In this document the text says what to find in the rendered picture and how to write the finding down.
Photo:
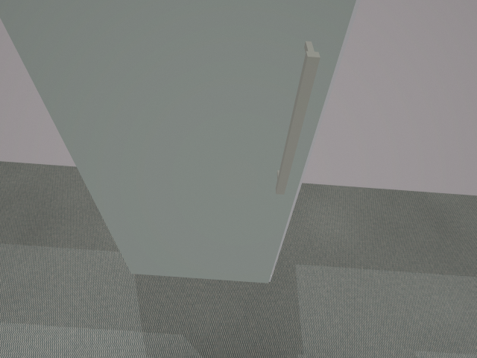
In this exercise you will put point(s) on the fridge door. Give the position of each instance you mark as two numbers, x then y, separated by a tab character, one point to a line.
176	114

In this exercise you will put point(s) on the handle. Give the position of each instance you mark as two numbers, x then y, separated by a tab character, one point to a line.
307	78

